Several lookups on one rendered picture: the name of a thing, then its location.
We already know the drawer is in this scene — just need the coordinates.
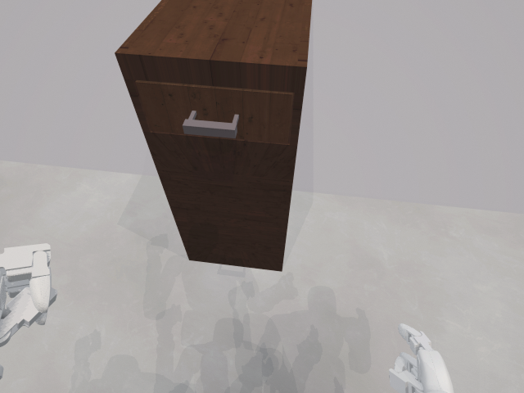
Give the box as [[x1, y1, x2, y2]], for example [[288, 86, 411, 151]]
[[135, 80, 294, 143]]

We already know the handle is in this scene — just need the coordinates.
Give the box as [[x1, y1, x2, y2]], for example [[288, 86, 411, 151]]
[[183, 111, 239, 138]]

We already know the right robot hand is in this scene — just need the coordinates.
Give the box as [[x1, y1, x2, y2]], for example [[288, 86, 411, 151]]
[[389, 323, 454, 393]]

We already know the left robot hand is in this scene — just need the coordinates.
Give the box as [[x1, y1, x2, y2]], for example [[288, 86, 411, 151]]
[[0, 243, 57, 347]]

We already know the cabinet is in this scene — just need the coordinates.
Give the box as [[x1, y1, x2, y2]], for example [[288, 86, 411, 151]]
[[115, 0, 312, 272]]

